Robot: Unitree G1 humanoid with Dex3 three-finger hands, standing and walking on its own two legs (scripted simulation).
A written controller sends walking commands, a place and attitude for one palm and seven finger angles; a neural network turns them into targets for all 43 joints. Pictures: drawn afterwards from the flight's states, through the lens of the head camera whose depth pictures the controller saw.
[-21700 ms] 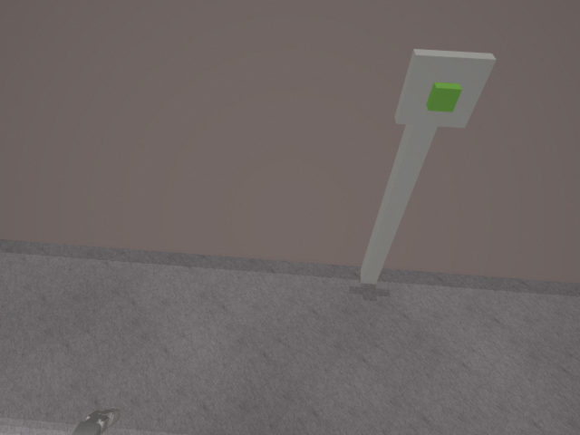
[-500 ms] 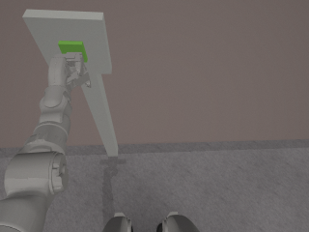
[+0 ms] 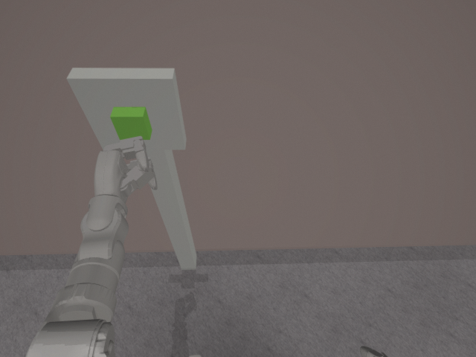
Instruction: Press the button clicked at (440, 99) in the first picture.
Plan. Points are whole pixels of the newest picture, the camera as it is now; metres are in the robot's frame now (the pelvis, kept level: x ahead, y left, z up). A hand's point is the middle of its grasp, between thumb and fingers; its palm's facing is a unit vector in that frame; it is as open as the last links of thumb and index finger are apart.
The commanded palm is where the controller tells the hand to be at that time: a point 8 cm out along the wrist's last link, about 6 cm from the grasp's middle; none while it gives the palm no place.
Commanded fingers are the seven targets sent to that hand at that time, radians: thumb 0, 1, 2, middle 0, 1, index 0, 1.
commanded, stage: pull the fist back off the button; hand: left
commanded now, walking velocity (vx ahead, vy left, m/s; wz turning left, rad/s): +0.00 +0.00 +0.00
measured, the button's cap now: (132, 122) +0.49 +0.19 +0.12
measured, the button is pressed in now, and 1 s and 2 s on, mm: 0 0 0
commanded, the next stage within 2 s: draw the hand back to the body in 0.32 s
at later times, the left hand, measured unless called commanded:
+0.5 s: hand (152, 190) +0.36 +0.14 +0.09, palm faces +0.04 -1.00 -0.02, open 3.2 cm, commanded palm +0.32 +0.20 +0.10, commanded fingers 0.00 0.90 0.90 -1.30 -1.50 -1.30 -1.50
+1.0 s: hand (92, 234) +0.26 +0.19 +0.14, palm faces +0.14 -0.98 -0.13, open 3.1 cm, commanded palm +0.22 +0.24 +0.15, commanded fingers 0.00 0.90 0.90 -1.30 -1.50 -1.30 -1.50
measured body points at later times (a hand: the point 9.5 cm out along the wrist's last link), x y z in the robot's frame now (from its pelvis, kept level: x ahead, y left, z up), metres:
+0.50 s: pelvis +0.00 -0.02 +0.01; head +0.04 -0.02 +0.45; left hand +0.35 +0.19 +0.09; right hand +0.16 -0.25 -0.09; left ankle +0.01 +0.09 -0.70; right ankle +0.00 -0.11 -0.70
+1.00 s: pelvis +0.00 -0.02 +0.03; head -0.01 -0.04 +0.47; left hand +0.25 +0.24 +0.15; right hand +0.20 -0.24 -0.04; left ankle +0.01 +0.09 -0.70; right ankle +0.00 -0.11 -0.70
